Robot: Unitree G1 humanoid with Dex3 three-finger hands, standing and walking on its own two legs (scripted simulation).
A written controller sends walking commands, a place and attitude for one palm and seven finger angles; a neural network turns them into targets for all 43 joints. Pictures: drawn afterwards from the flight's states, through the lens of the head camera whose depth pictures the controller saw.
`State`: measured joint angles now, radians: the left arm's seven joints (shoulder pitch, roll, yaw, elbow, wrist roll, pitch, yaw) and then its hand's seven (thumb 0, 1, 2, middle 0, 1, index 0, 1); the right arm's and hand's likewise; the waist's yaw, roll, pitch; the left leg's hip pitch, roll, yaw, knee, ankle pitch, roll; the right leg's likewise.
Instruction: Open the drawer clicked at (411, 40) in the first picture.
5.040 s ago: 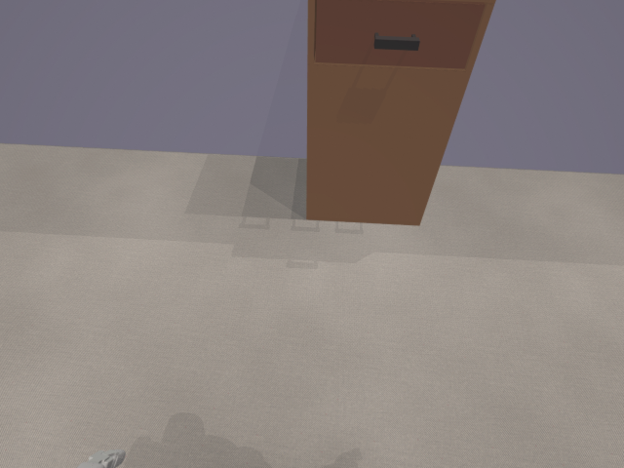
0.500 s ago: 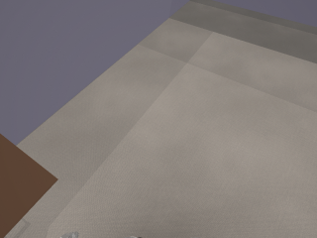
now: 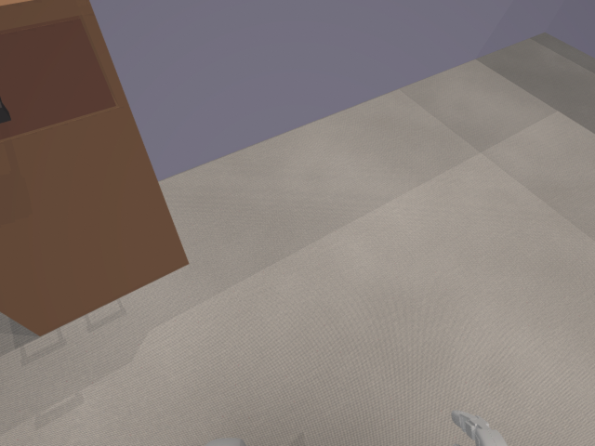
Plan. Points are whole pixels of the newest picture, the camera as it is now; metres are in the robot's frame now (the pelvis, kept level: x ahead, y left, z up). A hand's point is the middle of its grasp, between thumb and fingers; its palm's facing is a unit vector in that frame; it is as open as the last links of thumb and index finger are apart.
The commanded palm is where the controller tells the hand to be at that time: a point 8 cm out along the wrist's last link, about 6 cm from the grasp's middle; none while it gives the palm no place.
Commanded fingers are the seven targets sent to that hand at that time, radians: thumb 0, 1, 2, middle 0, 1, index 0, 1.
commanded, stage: turn to face it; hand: left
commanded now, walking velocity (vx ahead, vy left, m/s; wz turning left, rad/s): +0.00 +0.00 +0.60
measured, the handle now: out of the picture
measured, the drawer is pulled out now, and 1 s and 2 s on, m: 0.00 0.00 0.00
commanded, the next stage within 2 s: take the last steps up to it in 0.98 s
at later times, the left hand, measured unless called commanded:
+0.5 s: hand out of the picture +0.08 +0.19 -0.13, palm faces +0.27 -0.92 -0.29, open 7.4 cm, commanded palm none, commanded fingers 0.00 0.90 0.90 -0.20 -0.30 -0.20 -0.30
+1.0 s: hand out of the picture -0.13 +0.20 -0.17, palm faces +0.56 -0.79 -0.26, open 7.4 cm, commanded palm none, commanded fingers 0.00 0.90 0.90 -0.20 -0.30 -0.20 -0.30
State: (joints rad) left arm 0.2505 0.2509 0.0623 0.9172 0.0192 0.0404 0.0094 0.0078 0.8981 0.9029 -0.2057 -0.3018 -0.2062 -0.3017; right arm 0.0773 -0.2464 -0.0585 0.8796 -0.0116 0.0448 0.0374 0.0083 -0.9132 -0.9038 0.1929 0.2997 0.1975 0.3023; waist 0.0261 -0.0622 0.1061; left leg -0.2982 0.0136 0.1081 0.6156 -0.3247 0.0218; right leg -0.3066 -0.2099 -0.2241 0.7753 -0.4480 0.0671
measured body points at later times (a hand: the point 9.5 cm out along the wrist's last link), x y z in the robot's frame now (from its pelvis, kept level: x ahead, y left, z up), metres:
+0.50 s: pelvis +0.00 -0.03 +0.01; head +0.04 -0.05 +0.46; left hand +0.06 +0.24 -0.10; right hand +0.11 -0.27 -0.15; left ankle -0.01 +0.10 -0.70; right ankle +0.03 -0.14 -0.72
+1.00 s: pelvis -0.03 +0.00 +0.01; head -0.01 +0.05 +0.46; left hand -0.16 +0.24 -0.15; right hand +0.21 -0.15 -0.11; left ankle -0.08 +0.09 -0.72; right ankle +0.02 -0.14 -0.67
